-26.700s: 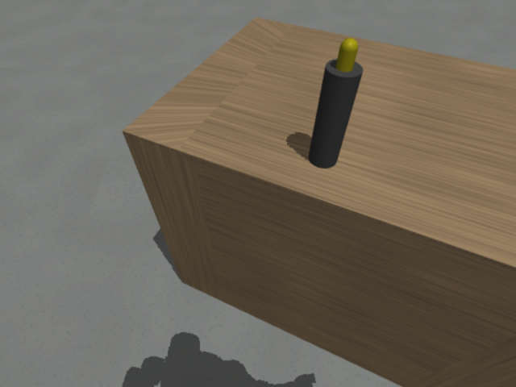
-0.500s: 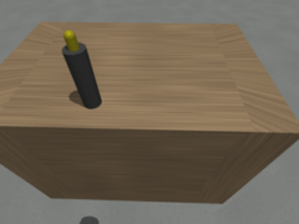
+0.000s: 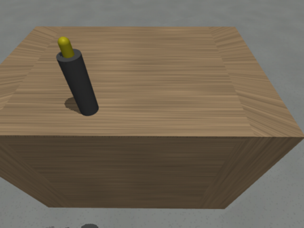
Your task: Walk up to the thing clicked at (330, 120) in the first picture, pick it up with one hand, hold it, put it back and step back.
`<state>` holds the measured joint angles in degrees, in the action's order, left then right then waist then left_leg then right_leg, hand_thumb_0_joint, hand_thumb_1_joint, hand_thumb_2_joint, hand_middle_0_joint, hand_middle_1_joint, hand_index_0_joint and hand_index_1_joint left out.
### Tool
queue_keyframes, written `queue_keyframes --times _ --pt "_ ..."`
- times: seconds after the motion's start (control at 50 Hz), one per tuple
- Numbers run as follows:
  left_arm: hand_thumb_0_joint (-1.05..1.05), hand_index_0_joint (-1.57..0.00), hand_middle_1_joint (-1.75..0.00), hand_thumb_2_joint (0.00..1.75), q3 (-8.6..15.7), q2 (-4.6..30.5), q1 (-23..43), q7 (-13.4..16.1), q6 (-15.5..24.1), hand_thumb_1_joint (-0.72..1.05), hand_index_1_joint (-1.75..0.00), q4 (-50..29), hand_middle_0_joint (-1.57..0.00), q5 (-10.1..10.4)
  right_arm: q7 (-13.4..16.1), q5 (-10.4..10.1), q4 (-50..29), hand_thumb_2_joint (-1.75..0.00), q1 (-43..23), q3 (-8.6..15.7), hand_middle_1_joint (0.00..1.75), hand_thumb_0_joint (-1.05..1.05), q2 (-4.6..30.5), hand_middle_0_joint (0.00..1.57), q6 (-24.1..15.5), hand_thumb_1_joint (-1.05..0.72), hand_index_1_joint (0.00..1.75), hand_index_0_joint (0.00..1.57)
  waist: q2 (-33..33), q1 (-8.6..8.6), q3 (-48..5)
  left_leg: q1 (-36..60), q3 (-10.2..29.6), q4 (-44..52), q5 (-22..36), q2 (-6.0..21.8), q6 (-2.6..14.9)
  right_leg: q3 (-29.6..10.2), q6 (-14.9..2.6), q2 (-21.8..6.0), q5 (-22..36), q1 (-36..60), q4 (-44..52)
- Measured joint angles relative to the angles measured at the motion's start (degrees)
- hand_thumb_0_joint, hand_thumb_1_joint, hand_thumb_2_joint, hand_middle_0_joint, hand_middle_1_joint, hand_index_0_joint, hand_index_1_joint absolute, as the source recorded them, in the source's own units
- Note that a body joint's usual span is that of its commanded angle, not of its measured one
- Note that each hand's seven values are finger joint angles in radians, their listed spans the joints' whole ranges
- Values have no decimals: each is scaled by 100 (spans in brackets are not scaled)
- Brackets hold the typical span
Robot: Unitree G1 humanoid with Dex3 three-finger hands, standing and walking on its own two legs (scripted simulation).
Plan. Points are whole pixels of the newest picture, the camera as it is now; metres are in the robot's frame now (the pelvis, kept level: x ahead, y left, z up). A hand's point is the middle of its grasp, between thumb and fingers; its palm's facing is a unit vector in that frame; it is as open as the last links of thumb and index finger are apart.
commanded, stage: home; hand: left
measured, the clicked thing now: (78, 79) +0.46 +0.23 +0.14
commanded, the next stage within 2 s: stand in 0.04 s
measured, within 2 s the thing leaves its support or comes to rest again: neither
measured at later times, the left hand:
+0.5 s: hand out of the picture +0.08 +0.26 -0.16, palm faces -0.05 -0.93 -0.36, open 11.5 cm
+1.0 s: hand out of the picture +0.09 +0.26 -0.15, palm faces -0.05 -0.93 -0.36, open 7.4 cm
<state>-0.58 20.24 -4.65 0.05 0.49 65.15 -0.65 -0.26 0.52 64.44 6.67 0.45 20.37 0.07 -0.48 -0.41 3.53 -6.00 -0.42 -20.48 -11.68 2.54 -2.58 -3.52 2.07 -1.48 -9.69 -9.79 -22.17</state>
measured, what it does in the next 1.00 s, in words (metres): stands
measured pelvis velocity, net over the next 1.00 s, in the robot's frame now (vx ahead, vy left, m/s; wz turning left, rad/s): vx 0.01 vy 0.01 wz -0.02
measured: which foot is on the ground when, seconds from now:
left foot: down 0.00-1.00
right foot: down 0.00-1.00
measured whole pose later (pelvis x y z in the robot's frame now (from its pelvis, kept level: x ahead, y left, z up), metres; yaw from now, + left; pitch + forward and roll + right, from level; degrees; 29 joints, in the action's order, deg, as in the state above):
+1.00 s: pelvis +0.01 +0.01 +0.00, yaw -1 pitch -3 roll +0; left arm -0.4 20.6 -5.7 -0.1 0.2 64.4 -0.6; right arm -0.3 0.5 64.2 7.0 0.7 20.1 0.1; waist 0.2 -0.5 3.5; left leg -5.2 -1.5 -20.0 -12.3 2.4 -2.1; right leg -4.5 2.5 -1.6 -9.9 -9.2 -21.5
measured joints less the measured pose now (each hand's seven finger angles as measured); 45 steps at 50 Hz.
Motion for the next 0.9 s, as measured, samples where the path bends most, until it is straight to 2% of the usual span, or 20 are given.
queue_keyframes --times 0.18,0.26,0.36,0.48,0.64,0.74,0.9 --pt "-1 -6 -5 5 25 17 -67 -11 -10 -55 -5 20 -6 -13 -11 14 20 -90 71 12 30 1 -2 20 16 -91 30 20 4 1 24 -6 -9 20 13 11 -1 -8 -5 11 18 -9 24" --pt "-1 -10 -11 12 33 33 -96 -11 -16 -48 -11 21 -10 -12 -17 10 28 -89 91 22 30 1 -8 20 20 -91 30 20 23 2 38 -11 -18 20 8 16 -2 -16 -8 16 19 -17 26" --pt "-1 -16 -21 35 24 32 -119 -15 -18 -26 -21 17 -16 -4 -15 1 35 -89 87 24 30 1 -2 20 18 -91 30 20 37 3 37 5 -38 18 -7 16 2 -36 -3 18 12 -9 26" --pt "0 -19 -27 67 12 20 -118 -15 -24 14 -27 -6 -19 -3 -13 1 12 -89 68 18 30 1 -6 20 14 -91 30 20 52 6 14 16 -58 14 -26 14 10 -54 6 16 4 -2 30" --pt "0 -20 -29 85 10 19 -109 -18 -21 66 -29 -37 -21 -5 -14 0 -20 -89 51 17 30 1 -16 20 5 -91 30 20 61 1 10 16 -73 4 -54 9 24 -68 19 10 -8 5 45" --pt "0 -20 -29 88 12 30 -105 -15 -16 81 -30 -47 -21 -6 -7 -5 -26 -89 44 23 30 1 -22 20 9 -91 30 20 64 -8 12 38 -79 6 -68 2 31 -73 28 3 -16 27 53" --pt "0 -20 -30 90 16 41 -95 -14 -21 89 -30 -65 -21 -3 -7 -7 -27 -89 35 27 30 1 -29 20 6 -91 30 20 68 -11 8 72 -93 26 -71 -10 40 -86 39 -9 -21 53 63"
